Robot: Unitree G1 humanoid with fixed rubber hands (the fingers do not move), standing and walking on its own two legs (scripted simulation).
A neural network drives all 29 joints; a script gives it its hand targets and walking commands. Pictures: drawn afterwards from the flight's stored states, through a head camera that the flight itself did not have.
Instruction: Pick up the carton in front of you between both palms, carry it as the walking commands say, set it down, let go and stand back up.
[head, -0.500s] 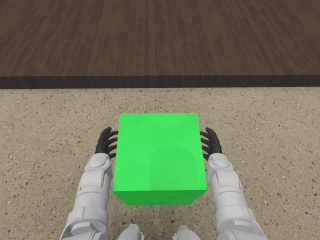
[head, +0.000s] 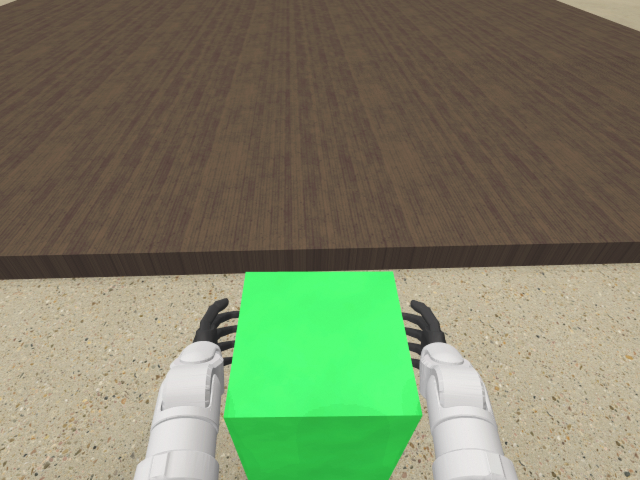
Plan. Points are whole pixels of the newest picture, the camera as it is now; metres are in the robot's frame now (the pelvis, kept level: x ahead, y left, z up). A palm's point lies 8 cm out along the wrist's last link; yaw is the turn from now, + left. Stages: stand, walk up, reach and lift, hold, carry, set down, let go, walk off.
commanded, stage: reach and lift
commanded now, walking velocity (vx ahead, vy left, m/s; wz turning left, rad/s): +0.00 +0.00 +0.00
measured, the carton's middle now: (319, 379) +0.29 +0.00 -0.05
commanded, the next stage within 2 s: hold in 0.90 s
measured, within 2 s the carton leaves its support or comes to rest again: neither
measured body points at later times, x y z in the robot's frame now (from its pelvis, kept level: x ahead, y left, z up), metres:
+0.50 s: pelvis +0.00 +0.00 +0.00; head -0.03 +0.00 +0.45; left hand +0.31 +0.15 +0.03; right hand +0.31 -0.15 +0.02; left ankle +0.02 +0.13 -0.74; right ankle +0.01 -0.13 -0.74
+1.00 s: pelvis +0.01 +0.00 +0.01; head -0.04 +0.00 +0.45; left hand +0.30 +0.15 +0.04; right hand +0.30 -0.15 +0.04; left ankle +0.02 +0.13 -0.74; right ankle +0.01 -0.13 -0.74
